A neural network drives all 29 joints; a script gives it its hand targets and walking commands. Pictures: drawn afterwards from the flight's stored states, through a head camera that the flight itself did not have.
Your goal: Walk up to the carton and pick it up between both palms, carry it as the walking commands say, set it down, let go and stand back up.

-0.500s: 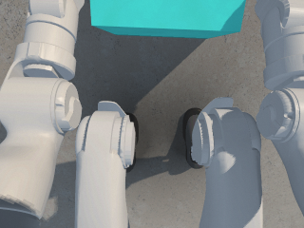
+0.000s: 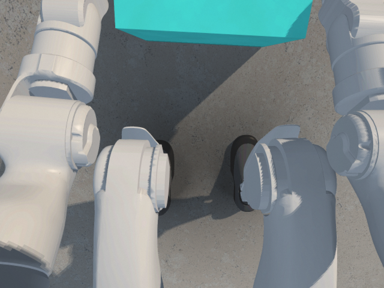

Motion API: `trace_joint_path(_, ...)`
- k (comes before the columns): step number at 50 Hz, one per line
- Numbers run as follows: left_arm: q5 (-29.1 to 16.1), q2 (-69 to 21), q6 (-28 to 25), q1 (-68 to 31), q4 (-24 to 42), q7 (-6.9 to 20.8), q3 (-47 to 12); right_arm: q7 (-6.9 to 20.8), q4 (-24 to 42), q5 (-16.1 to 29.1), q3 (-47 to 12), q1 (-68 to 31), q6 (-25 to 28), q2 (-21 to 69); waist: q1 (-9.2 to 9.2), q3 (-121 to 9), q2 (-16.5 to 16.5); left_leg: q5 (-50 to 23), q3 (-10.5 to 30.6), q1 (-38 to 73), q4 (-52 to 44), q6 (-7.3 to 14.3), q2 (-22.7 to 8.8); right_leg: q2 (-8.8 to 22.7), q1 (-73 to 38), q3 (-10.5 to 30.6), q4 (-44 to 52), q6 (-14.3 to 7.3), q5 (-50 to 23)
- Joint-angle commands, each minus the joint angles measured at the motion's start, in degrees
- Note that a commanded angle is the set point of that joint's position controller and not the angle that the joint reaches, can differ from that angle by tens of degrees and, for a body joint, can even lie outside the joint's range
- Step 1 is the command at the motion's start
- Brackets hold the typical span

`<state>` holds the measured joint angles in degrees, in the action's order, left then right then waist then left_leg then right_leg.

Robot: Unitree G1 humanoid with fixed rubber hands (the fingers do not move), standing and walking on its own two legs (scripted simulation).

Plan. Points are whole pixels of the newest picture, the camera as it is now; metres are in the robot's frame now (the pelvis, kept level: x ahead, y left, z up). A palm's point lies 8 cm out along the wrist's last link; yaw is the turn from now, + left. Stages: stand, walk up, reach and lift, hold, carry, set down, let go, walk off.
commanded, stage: set down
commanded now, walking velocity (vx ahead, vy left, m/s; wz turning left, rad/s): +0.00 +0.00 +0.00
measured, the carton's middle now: out of the picture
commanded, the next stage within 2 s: let go in 1.72 s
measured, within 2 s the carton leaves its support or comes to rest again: neither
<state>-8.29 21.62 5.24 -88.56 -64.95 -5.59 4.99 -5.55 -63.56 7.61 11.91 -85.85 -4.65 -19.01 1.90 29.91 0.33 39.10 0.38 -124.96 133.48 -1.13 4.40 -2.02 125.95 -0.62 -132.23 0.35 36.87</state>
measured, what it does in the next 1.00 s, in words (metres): rises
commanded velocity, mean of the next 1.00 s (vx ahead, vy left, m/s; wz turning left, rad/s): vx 0.00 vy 0.00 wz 0.00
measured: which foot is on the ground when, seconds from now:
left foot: down 0.00-1.00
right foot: down 0.00-1.00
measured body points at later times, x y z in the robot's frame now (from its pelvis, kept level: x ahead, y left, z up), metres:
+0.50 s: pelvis -0.01 +0.00 +0.01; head +0.37 -0.01 +0.24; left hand +0.59 +0.18 -0.14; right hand +0.56 -0.21 -0.15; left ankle +0.09 +0.11 -0.31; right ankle +0.10 -0.11 -0.31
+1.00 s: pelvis -0.03 +0.00 +0.12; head +0.35 -0.02 +0.35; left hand +0.59 +0.18 +0.00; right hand +0.56 -0.22 -0.01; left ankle +0.09 +0.11 -0.31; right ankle +0.10 -0.11 -0.31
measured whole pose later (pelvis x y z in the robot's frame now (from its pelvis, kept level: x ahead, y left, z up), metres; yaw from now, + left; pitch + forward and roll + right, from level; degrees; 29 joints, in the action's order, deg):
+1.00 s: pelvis -0.03 +0.00 +0.12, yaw -1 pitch +31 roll +1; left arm -11.2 28.7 20.7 -89.7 -46.6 -4.9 7.8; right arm -8.9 -40.6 11.9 9.8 -86.1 -21.6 -24.3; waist 1.8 30.0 0.4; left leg 31.8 -0.6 -108.3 108.8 -0.2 2.5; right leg -2.7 110.1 1.2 -108.0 0.3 29.1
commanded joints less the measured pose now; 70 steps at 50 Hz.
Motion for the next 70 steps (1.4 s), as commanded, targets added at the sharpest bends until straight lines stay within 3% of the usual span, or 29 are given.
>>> trace_joint_path(1,-0.85,11.58,-2.24,-19.65,10.52,-1.22,1.44,-1.86,9.41,1.77,-0.61,-17.81,2.07,-9.6,0.95,-77.16,1.85,-31.11,-1.19,29.21,-9.88,-0.53,-1.17,-0.89,-38.74,0.91,9.87,1.24,-35.01)
trace_joint_path(10,-4.33,10.51,-1.25,-20.64,7.17,-0.33,-2.84,-1.1,3.44,5.87,-3.46,-17.27,1.36,-10.67,2.93,-78.34,2.48,-29.81,0.14,32.94,-10.36,0.24,-2.92,0.08,-35.69,-0.01,10.65,0.88,-32.02)
trace_joint_path(12,-4.58,11.96,-1.44,-22.11,9.55,-0.26,-2.72,-1.42,9.04,4.54,-1.05,-20.71,2.41,-14.19,3.48,-80.25,3.34,-29.59,0.36,34.97,-10.83,-0.14,-2.7,-0.02,-33.94,-0.67,10.65,1.1,-30.13)
trace_joint_path(15,-3.67,14.01,-0.89,-21.53,7.24,-0.13,-0.48,-0.92,4.94,5.08,-2.25,-19.04,1.42,-13.38,0.4,-77.91,3.71,-28.01,0.11,33.62,-11.32,0.02,-3.11,0.08,-31.82,-0.84,10.35,1.02,-28.7)
trace_joint_path(16,-4.94,11.51,-0.65,-21.36,9.76,-0.05,-2.65,-1.11,7.02,5.18,-1.65,-19.38,1.32,-13.83,1.82,-81.83,4.31,-29.92,-0.22,37.42,-11.23,-0.33,-2.79,0.17,-34.09,-0.8,11.34,0.84,-29.29)
trace_joint_path(18,-3.96,13.61,-0.43,-21.62,12.63,-0.37,-1.29,-1.1,12.1,7.14,-3.14,-20.2,1.16,-12.33,-0.11,-87.97,3.83,-29.63,-1.11,38.56,-11.58,0.51,-2.27,-0.28,-37.21,-1.61,11.51,1.28,-30.17)
trace_joint_path(20,-6.14,13.98,0.4,-23.05,17.75,-0.78,-2.13,-1.98,17.83,7.55,-3.39,-21.94,0.07,-14.23,0.45,-98.25,1.87,-33.67,-1.4,43.85,-11.19,0.48,-2.05,-0.29,-43.69,-1.43,11.7,1.11,-33.99)
trace_joint_path(21,-6.0,13.26,1.08,-22.63,16.9,-0.85,-2.13,-2.28,14.58,6.76,-2.51,-19.97,-1.03,-14.36,1.74,-96.93,3.01,-30.71,-2.17,43.16,-11.91,0.41,-1.6,-0.46,-44.41,-1.63,12.8,0.7,-31.72)
trace_joint_path(23,-3.23,16.94,2.19,-20.54,21.33,-1.94,1.31,-2.91,21.3,7.37,-2.63,-19.19,-2.28,-15.26,-1.57,-104.35,3.18,-32.4,-2.86,46.42,-12.77,0.72,-1.46,-0.88,-47.71,-1.59,13.59,0.96,-33.26)
trace_joint_path(28,-4.41,15.69,5.72,-17.95,23.79,-1.79,1.51,-4.07,23.45,3.83,-0.09,-14.66,-5.27,-16.54,3.28,-105.86,1.56,-30.6,-3.11,46.78,-16.41,0.68,-0.63,-1.43,-49.39,-3.03,17.21,0.51,-32.72)
trace_joint_path(29,-3.75,16.1,6.03,-18.84,25.69,-1.72,2.26,-4.04,26.03,5.26,-0.76,-16.44,-6.18,-14.65,0.27,-108.14,2.09,-33.31,-3.54,47.88,-17.05,1.2,-0.05,-1.85,-49.93,-2.29,18.04,0.49,-34.34)
trace_joint_path(31,-5.05,15.79,7.27,-18.84,26.2,-1.11,1.09,-4.08,25.93,5.46,-2.16,-15.32,-7.62,-13.55,1.95,-108.83,1.91,-30.84,-3.21,46.67,-18.2,1.34,-0.33,-1.44,-52.87,-2.09,19.31,0.19,-34.61)
trace_joint_path(32,-4.56,15.89,7.5,-17.71,22.47,-0.78,2.56,-3.75,24.44,4.2,-1.73,-16.64,-7.89,-14.5,1.22,-102.29,-1.05,-28.15,-3.8,38.58,-19.15,1.49,-0.43,-0.92,-52.44,-1.78,19.79,0.41,-33.71)
trace_joint_path(34,-3.62,19.0,8.06,-19.67,28.19,-1.31,3.92,-4.38,31.69,5.89,-2.47,-17.92,-9.23,-13.43,-0.47,-115.55,-1.85,-30.87,-4.18,47.53,-20.39,1.84,0.05,-1.69,-60.15,-1.35,20.74,1.0,-36.36)
trace_joint_path(38,-1.79,19.89,10.14,-20.23,26.27,-0.87,5.49,-3.75,28.34,6.1,-2.62,-18.52,-11.74,-13.24,-3.2,-109.8,-0.52,-26.97,-4.74,43.97,-25.3,2.19,0.11,-2.02,-57.71,-1.12,24.79,0.65,-31.51)
trace_joint_path(43,-2.98,18.99,11.78,-21.7,27.1,0.09,4.39,-3.96,29.83,4.22,-0.9,-19.7,-13.4,-14.46,0.1,-116.06,-1.46,-27.33,-4.45,50.8,-29.99,1.99,0.69,-2.2,-60.26,-2.02,30.33,0.52,-30.49)
trace_joint_path(44,-1.84,19.3,12.49,-21.33,29.21,0.21,4.81,-4.09,31.02,4.74,-0.46,-18.05,-14.04,-14.85,-0.75,-118.87,2.99,-29.24,-4.37,54.23,-31.66,1.52,0.62,-2.2,-61.5,-1.86,31.09,0.58,-32.22)
trace_joint_path(45,-3.86,16.67,13.34,-19.6,24.08,0.32,2.18,-3.73,29.4,3.7,0.28,-18.58,-14.31,-14.87,1.93,-115.49,-0.36,-28.24,-2.97,54.45,-32.39,1.95,0.41,-2.42,-58.43,-3.55,31.64,0.75,-29.77)
trace_joint_path(46,-2.5,19.23,13.2,-20.2,29.39,0.26,4.94,-3.64,32.24,4.49,-0.79,-19.08,-14.45,-14.43,-0.81,-117.79,0.23,-28.78,-3.28,55.6,-33.48,2.16,0.6,-2.41,-60.19,-2.45,32.37,0.9,-30.35)
trace_joint_path(48,-3.07,18.35,14.18,-21.94,27.2,0.77,4.17,-3.35,31.52,3.81,-0.7,-19.42,-15.64,-14.34,0.51,-116.57,0.19,-25.87,-3.45,53.78,-35.85,1.81,0.64,-2.44,-62.11,-2.49,35.4,0.66,-28.5)
trace_joint_path(50,-1.47,19.77,14.24,-21.05,30.38,0.57,6.28,-3.17,32.32,4.18,-0.41,-18.26,-16.41,-14.05,-1.96,-121.68,1.33,-27.93,-4.46,56.17,-37.02,1.72,1.31,-2.25,-66.01,-1.01,36.9,0.55,-30.24)
trace_joint_path(53,-1.89,21.22,15.54,-21.29,27.93,1.15,5.75,-3.2,31.72,3.01,0.45,-19.77,-17.52,-14.93,0.26,-119.23,0.39,-27.09,-3.35,57.9,-39.49,2.03,1.17,-2.7,-64.98,-2.16,39.35,1.11,-29.22)
trace_joint_path(54,-2.48,19.52,15.66,-23.77,34.44,1.12,5.6,-3.16,35.53,2.93,2.52,-19.92,-17.22,-17.46,2.21,-123.17,1.97,-27.61,-3.21,61.08,-40.49,1.34,1.13,-2.61,-66.04,-2.67,40.27,0.76,-29.07)
trace_joint_path(61,-0.97,19.76,17.11,-17.55,32.12,1.78,7.06,-1.67,33.67,3.39,0.3,-15.43,-18.7,-15.15,-0.58,-122.6,2.4,-33.32,-1.93,68.37,-48.42,1.68,1.4,-2.54,-70.08,-1.66,47.86,0.83,-33.38)
trace_joint_path(64,-2.84,19.67,17.06,-17.0,33.24,2.02,6.34,-2.05,38.72,3.46,1.13,-18.27,-18.63,-16.32,-0.19,-128.19,-1.58,-34.66,-2.07,69.34,-51.4,1.88,1.68,-2.84,-79.15,-1.63,49.89,1.18,-37.47)
trace_joint_path(66,-1.66,21.72,17.18,-19.25,32.69,2.29,7.29,-2.14,35.33,3.23,1.31,-16.05,-19.22,-16.06,0.22,-124.72,-0.67,-33.32,-2.54,68.78,-52.74,1.84,1.62,-2.61,-77.97,-1.2,52.1,1.51,-36.02)
trace_joint_path(68,-2.69,20.65,17.5,-18.8,35.95,2.41,5.94,-2.13,41.16,5.49,1.23,-17.19,-19.45,-16.49,0.37,-133.17,1.4,-38.3,-1.58,77.97,-55.44,1.75,1.27,-3.02,-82.06,-1.26,54.13,1.31,-39.69)
trace_joint_path(69,-1.28,20.96,17.66,-15.52,32.02,2.51,6.46,-2.12,33.83,3.23,1.7,-13.31,-19.68,-15.75,0.19,-125.25,2.77,-37.45,-1.71,75.45,-57.19,1.35,1.28,-2.8,-79.45,-1.19,55.73,1.01,-38.51)
trace_joint_path(70,-1.81,20.24,17.47,-17.49,34.16,2.65,6.4,-2.05,35.86,3.05,2.19,-14.97,-19.46,-16.79,0.41,-125.75,1.53,-37.88,-1.27,77.1,-58.66,1.4,1.23,-3.05,-80.3,-1.49,56.89,1.37,-38.36)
